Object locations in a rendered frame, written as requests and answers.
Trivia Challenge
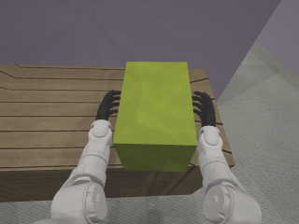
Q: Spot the right robot upper arm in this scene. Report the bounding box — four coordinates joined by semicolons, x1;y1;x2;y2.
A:
202;184;262;224

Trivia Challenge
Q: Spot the right robot forearm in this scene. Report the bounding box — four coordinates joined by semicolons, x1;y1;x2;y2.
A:
196;125;262;223

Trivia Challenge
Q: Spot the left robot upper arm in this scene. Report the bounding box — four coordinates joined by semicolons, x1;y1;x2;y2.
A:
32;182;107;224

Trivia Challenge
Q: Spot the carton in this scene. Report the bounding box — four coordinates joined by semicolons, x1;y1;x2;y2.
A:
112;62;198;173

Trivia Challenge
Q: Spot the right robot hand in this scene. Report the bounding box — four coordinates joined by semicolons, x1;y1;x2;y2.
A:
192;91;216;127

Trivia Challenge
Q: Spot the pedestal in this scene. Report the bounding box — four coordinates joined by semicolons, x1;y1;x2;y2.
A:
0;63;235;203

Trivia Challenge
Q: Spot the left robot hand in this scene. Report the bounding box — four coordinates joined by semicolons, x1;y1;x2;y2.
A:
95;90;121;120

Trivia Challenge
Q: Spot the left robot forearm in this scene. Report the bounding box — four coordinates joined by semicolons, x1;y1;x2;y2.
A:
50;119;112;218

